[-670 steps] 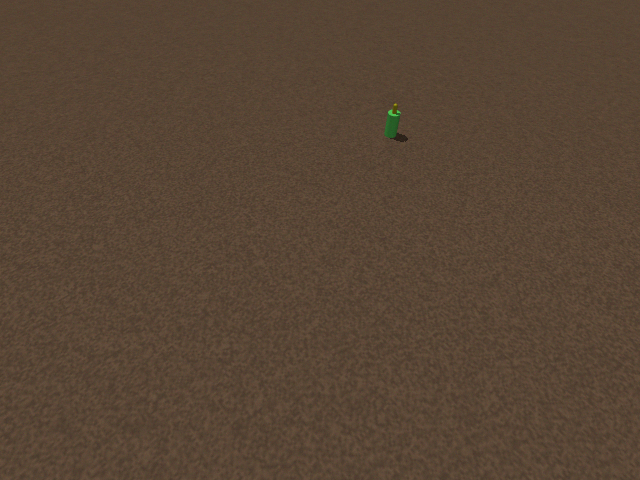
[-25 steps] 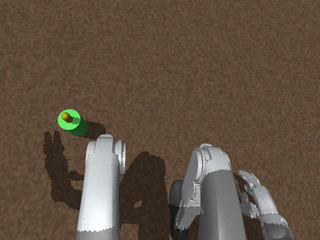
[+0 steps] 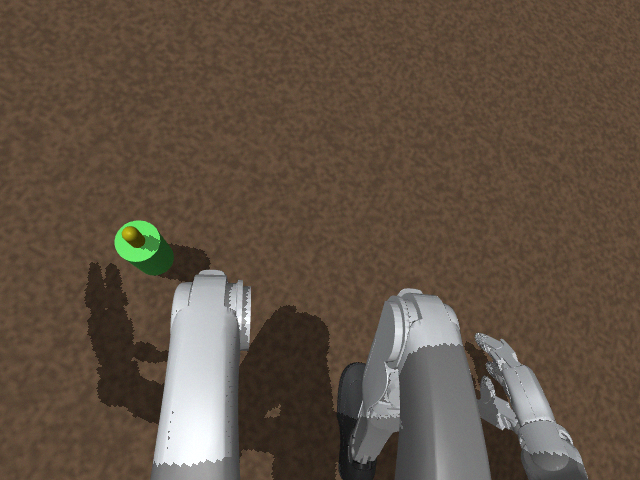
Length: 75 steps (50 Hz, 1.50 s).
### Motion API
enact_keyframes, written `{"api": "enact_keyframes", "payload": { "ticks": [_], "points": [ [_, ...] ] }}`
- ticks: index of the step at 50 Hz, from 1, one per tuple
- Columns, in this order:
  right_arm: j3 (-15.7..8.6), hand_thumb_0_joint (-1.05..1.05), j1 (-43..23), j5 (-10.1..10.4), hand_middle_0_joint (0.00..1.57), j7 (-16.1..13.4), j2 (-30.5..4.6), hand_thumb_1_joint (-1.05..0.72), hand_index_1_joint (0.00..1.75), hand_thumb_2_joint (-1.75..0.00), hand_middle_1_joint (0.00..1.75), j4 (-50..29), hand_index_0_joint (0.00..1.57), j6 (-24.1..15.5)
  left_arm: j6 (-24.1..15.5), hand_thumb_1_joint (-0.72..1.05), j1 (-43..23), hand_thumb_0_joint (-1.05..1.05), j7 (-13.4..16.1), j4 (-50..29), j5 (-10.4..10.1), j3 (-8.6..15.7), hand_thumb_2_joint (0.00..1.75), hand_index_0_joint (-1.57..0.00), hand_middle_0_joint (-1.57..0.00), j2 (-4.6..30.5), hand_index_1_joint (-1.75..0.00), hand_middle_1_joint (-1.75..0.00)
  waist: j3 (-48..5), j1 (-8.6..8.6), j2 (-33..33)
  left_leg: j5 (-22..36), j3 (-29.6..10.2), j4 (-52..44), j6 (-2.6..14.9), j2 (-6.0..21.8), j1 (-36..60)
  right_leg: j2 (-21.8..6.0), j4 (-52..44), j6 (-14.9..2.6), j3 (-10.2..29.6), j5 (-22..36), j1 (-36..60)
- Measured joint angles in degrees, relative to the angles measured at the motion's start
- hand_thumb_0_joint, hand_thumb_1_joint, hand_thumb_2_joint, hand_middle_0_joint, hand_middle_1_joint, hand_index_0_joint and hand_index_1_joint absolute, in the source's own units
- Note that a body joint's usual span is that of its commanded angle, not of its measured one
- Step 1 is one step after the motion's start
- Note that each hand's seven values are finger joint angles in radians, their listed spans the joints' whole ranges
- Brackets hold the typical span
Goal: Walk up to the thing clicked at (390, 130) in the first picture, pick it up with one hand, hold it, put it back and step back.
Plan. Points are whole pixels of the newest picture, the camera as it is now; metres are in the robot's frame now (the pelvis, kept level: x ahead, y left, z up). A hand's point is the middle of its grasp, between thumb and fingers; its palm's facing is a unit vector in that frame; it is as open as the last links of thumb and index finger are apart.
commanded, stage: go down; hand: left
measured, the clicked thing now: (143, 246) +0.38 +0.29 -0.27
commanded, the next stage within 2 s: none
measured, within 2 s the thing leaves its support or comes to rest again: neither
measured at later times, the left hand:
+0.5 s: hand out of the picture +0.26 +0.48 +0.02, palm faces +0.37 -0.93 -0.02, open 17.5 cm
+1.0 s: hand out of the picture +0.27 +0.48 +0.02, palm faces +0.35 -0.94 -0.03, open 17.5 cm
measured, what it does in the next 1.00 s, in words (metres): stands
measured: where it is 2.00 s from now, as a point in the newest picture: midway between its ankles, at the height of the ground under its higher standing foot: (286, 441)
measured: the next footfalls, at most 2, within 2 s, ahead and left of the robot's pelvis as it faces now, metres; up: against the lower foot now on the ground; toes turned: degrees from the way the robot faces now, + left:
none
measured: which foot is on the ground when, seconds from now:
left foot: down 0.00-1.00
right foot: down 0.00-1.00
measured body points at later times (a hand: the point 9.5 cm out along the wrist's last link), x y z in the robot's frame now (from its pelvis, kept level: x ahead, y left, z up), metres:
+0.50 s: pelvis +0.00 +0.00 +0.00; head +0.20 +0.09 +0.39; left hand +0.24 +0.53 +0.03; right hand +0.23 -0.26 -0.10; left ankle +0.09 +0.13 -0.33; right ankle +0.10 -0.12 -0.33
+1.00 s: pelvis +0.00 +0.00 +0.00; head +0.20 +0.09 +0.39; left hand +0.24 +0.52 +0.03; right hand +0.24 -0.25 -0.09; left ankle +0.09 +0.13 -0.33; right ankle +0.10 -0.12 -0.33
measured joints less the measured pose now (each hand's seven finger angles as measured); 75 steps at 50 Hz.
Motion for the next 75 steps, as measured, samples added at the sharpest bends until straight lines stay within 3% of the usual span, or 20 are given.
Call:
{"api": "enact_keyframes", "payload": {
  "ticks": [6, 18, 27, 42, 53, 58, 67, 75],
  "points": [
    [0.38, 0.0, -0.18, -0.17, 0.21, 0.13, -0.27, -0.9, 0.3, -0.91, 0.3, -0.17, 0.21, 0.01, -0.89, -0.53, -0.11, -0.02, -0.68, 1.47, -0.57, 0.59, 0.15, -0.01, -0.04, 0.76, -0.1, -0.07, 0.78, 0.03, -0.12, 0.2, -0.21, 0.34, -0.15, -0.02, -0.25, 0.05, 0.34, -0.1, -0.15, 0.22, -0.28],
    [0.26, 0.01, -0.31, -0.17, 0.21, 0.03, -0.31, -0.9, 0.3, -0.91, 0.3, -0.03, 0.21, -0.24, -0.78, -0.55, -0.42, -0.02, -1.3, -1.17, -1.1, 0.28, 0.15, -0.01, -0.04, -1.06, -0.1, -0.07, 0.6, 0.04, -0.3, 0.14, -0.39, 0.88, -0.26, 0.02, -0.35, 0.19, 0.8, -0.14, -0.24, 0.26, -0.41],
    [0.51, 0.01, -0.19, 0.03, 0.21, -0.07, -0.49, -0.9, 0.3, -0.91, 0.3, -0.26, 0.21, -0.09, -0.6, -0.55, 0.04, -0.02, -0.88, 1.49, -1.89, 1.31, 0.15, -0.01, -0.04, 0.64, -0.1, -0.07, 0.21, 0.01, -0.06, 0.07, -0.33, 0.69, -0.23, -0.02, -0.33, 0.18, 0.67, -0.13, -0.18, 0.15, -0.42],
    [0.2, 0.01, -0.5, -0.15, 0.21, -0.03, -0.02, -0.9, 0.3, -0.91, 0.3, -0.19, 0.21, -0.47, -0.99, -0.55, -0.14, -0.02, -1.33, -1.8, -1.34, 0.13, 0.15, -0.01, -0.03, -1.82, -0.09, -0.07, 0.25, 0.19, -0.61, -0.12, -0.32, 1.2, -0.13, -0.03, -0.52, 0.28, 1.06, 0.01, -0.12, 0.0, -0.52],
    [0.13, 0.01, -0.19, 0.42, 0.21, -0.13, -0.35, -0.9, 0.3, -0.91, 0.3, -0.59, 0.21, -0.26, -0.31, -0.54, 0.93, -0.02, -1.01, -0.08, -2.67, 0.3, 0.15, -0.01, -0.03, -0.3, -0.09, -0.06, -0.25, 0.1, 0.17, -0.14, -0.03, 0.46, 0.12, -0.08, -0.5, 0.25, 0.33, 0.2, 0.1, -0.1, -0.45],
    [0.47, 0.01, -0.43, 0.01, 0.21, -0.11, -0.52, -0.9, 0.3, -0.91, 0.3, -0.41, 0.21, -0.29, -1.24, -0.54, -0.02, -0.02, -1.06, 1.17, -2.34, 1.21, 0.15, 0.0, -0.03, 0.09, -0.09, -0.06, 0.63, 0.28, -0.3, -0.09, -0.17, 0.85, -0.08, -0.18, -0.61, 0.21, 0.82, 0.1, 0.02, -0.11, -0.59],
    [0.28, 0.01, -0.79, -0.3, 0.21, -0.17, -0.26, -0.9, 0.3, -0.91, 0.3, -0.31, 0.21, -0.28, -1.07, -0.53, -0.7, -0.02, -1.72, -1.16, -1.37, 0.51, 0.15, 0.0, -0.03, -0.88, -0.08, -0.06, 0.88, 0.09, -0.66, -0.1, -0.6, 1.48, -0.28, -0.27, -0.74, 0.25, 1.31, -0.01, -0.32, -0.11, -0.61],
    [0.22, 0.01, -0.21, 0.38, 0.21, -0.11, -0.25, -0.9, 0.3, -0.91, 0.3, -0.49, 0.21, -0.11, -0.2, -0.51, 1.04, -0.02, -1.26, -1.57, -2.47, 0.05, 0.15, -0.01, -0.03, -1.1, -0.08, -0.05, -0.21, -0.17, 0.01, -0.23, -0.29, 0.73, -0.04, -0.18, -0.52, 0.32, 0.51, 0.13, -0.09, -0.19, -0.39]
  ]
}}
